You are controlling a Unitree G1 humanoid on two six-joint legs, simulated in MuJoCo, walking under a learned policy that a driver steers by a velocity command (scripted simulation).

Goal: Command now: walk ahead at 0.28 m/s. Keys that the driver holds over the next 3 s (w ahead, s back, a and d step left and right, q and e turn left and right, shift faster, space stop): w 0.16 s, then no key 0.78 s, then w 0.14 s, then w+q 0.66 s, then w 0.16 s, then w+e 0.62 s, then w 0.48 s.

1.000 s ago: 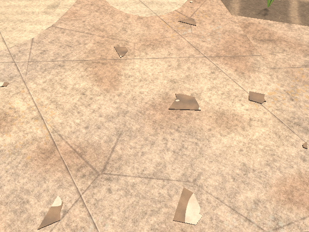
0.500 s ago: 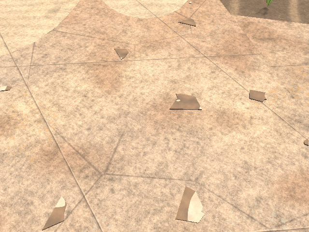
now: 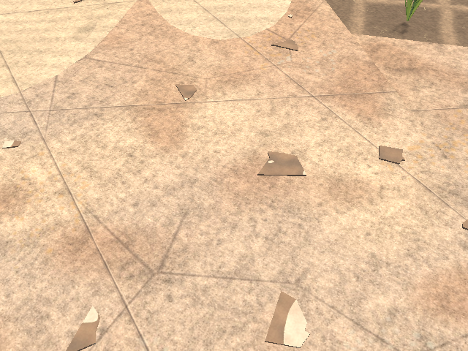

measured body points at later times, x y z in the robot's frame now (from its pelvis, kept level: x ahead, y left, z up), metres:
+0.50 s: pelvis +0.14 +0.00 +0.01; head +0.17 +0.00 +0.46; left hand +0.30 +0.25 -0.11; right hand +0.13 -0.25 -0.14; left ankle +0.06 +0.11 -0.73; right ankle +0.25 -0.11 -0.72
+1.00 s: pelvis +0.20 +0.00 +0.01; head +0.21 +0.00 +0.46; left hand +0.28 +0.25 -0.14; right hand +0.22 -0.25 -0.15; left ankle +0.17 +0.12 -0.73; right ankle +0.25 -0.11 -0.73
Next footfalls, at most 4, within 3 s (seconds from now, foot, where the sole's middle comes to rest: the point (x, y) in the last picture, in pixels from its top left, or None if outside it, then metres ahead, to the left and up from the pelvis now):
0.52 right None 0.29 -0.11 -0.77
0.78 left None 0.21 0.12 -0.77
1.72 left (199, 321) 0.62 0.14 -0.77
2.28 right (226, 217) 1.01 0.07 -0.77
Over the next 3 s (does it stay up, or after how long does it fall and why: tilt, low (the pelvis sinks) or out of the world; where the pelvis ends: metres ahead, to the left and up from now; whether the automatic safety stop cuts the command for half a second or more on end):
stays up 1.21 0.22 0.02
